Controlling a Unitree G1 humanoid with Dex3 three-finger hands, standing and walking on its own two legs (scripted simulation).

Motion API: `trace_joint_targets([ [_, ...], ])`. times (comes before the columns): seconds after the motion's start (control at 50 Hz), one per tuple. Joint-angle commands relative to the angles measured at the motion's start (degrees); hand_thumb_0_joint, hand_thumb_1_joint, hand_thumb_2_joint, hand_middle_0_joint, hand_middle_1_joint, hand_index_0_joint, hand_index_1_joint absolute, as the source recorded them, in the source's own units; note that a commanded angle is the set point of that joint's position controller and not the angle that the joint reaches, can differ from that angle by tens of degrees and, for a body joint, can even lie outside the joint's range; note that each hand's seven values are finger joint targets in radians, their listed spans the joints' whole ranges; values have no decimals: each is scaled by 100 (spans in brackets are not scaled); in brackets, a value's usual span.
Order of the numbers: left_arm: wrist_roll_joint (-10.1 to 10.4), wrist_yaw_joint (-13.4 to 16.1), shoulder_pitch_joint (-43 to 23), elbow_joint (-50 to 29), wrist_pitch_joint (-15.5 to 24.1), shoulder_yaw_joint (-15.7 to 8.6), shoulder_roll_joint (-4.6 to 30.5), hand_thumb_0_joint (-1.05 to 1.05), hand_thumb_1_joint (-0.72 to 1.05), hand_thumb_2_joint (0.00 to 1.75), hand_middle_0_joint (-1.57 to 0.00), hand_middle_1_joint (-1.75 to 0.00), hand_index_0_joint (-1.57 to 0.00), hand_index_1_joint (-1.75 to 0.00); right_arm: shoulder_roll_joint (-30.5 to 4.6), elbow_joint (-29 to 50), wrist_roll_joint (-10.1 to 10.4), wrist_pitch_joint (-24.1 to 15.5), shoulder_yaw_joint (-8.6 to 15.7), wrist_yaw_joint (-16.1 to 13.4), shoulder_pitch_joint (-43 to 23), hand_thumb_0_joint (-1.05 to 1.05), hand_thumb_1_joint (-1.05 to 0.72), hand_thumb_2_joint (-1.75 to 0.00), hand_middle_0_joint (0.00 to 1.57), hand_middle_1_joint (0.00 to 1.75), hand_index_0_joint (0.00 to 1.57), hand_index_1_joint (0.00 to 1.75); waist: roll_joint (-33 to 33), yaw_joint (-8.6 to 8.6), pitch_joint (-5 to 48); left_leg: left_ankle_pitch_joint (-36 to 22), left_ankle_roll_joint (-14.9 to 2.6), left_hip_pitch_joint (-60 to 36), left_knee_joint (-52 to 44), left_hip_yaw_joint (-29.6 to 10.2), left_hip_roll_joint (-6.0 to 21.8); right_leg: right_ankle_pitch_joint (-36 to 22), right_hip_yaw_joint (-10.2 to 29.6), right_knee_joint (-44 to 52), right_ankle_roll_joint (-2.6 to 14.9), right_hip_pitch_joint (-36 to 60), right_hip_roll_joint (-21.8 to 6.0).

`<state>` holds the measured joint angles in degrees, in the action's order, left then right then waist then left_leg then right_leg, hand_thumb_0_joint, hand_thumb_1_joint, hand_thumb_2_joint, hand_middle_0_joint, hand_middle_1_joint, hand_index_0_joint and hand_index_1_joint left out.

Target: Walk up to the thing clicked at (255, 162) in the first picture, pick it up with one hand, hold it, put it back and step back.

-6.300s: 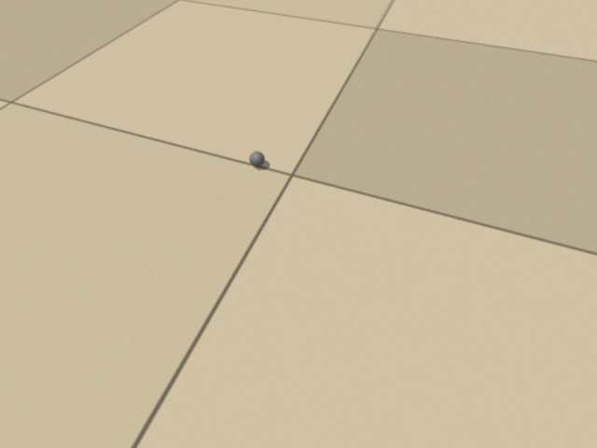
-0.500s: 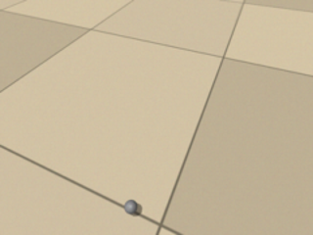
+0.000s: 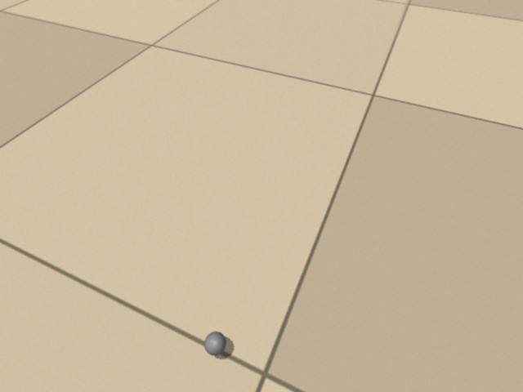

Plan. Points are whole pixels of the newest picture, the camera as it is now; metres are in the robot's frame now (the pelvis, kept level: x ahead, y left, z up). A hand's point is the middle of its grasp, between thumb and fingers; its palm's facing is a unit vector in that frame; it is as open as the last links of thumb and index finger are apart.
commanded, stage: stand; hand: left
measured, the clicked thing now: (215, 343) +0.38 +0.19 -0.74
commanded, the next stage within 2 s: none
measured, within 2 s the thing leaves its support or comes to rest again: neither
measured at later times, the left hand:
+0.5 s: hand out of the picture +0.08 +0.25 -0.16, palm faces -0.03 -0.94 -0.35, open 7.4 cm
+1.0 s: hand out of the picture +0.07 +0.25 -0.16, palm faces -0.03 -0.94 -0.35, open 7.4 cm
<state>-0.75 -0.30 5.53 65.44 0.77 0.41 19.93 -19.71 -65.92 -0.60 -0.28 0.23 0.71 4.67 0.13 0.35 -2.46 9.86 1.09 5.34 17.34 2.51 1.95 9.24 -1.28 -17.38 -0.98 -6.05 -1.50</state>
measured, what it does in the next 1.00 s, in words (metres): stands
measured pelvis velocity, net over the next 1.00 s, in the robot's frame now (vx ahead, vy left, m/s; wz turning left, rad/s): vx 0.00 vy -0.01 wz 0.00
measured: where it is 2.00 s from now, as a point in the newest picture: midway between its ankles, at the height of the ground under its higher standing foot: outside the picture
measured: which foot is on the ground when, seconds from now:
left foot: down 0.00-1.00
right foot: down 0.00-1.00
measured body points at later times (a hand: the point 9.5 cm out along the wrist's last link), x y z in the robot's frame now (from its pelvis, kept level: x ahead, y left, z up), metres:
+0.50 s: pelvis +0.00 +0.00 +0.00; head +0.00 -0.01 +0.45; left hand +0.08 +0.30 -0.13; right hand +0.07 -0.30 -0.13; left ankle +0.00 +0.13 -0.75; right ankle +0.00 -0.13 -0.75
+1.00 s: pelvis +0.00 -0.01 +0.00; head +0.01 -0.01 +0.45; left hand +0.07 +0.30 -0.13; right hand +0.07 -0.31 -0.14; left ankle +0.00 +0.13 -0.75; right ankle +0.00 -0.13 -0.75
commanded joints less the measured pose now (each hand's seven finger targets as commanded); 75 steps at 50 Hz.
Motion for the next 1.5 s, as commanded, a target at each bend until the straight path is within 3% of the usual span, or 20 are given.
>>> trace_joint_targets([
  [0.0,19,96,-236,-372,118,-225,1257,0,90,90,-20,-30,-20,-30,-1183,346,1,-113,230,-73,-251,0,-90,-90,20,30,20,30,64,18,394,-609,-159,-73,-243,-527,642,-564,505,287,177,-23,-663],
  [0.1,40,91,-218,-393,126,-230,1252,0,90,90,-20,-30,-20,-30,-1200,349,-4,-131,217,-82,-213,0,-90,-90,20,30,20,30,-2,8,485,-830,-151,-124,-212,-523,658,-862,523,233,199,57,-698],
  [0.84,30,73,-139,-397,85,-243,1269,0,90,90,-20,-30,-20,-30,-1230,371,-3,-128,205,-98,-82,0,-90,-90,20,30,20,30,-59,-22,247,-488,-144,-3,-322,-552,643,-394,515,264,213,-105,-626],
  [1.48,27,77,-102,-409,100,-248,1266,0,90,90,-20,-30,-20,-30,-1250,413,-3,-131,194,-117,-30,0,-90,-90,20,30,20,30,-25,-25,387,-737,-153,-147,-224,-491,669,-835,538,232,213,2,-662],
])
